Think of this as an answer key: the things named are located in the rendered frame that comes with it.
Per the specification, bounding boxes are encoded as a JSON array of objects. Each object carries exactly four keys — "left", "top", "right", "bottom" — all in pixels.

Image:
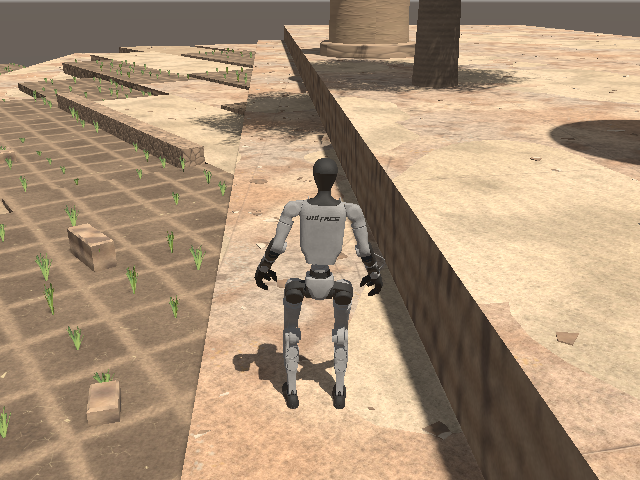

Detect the left robot hand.
[{"left": 254, "top": 267, "right": 277, "bottom": 290}]

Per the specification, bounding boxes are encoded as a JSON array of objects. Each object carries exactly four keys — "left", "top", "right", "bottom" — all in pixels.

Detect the left robot forearm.
[{"left": 258, "top": 238, "right": 280, "bottom": 273}]

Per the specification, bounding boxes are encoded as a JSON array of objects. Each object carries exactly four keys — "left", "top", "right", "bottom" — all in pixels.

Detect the humanoid robot head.
[{"left": 307, "top": 158, "right": 341, "bottom": 206}]

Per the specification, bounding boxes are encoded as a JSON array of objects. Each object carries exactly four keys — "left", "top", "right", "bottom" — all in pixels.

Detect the humanoid robot torso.
[{"left": 299, "top": 196, "right": 346, "bottom": 300}]

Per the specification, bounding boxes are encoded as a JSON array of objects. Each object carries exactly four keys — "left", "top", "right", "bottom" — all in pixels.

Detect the right robot upper arm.
[{"left": 344, "top": 202, "right": 371, "bottom": 257}]

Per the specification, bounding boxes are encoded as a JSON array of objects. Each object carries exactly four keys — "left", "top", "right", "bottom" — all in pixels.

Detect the right robot forearm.
[{"left": 361, "top": 242, "right": 380, "bottom": 279}]

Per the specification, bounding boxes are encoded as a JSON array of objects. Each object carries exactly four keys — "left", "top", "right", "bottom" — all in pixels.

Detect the left robot upper arm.
[{"left": 270, "top": 200, "right": 303, "bottom": 254}]

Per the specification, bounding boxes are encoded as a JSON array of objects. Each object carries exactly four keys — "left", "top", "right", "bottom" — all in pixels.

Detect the right robot hand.
[{"left": 360, "top": 274, "right": 383, "bottom": 296}]

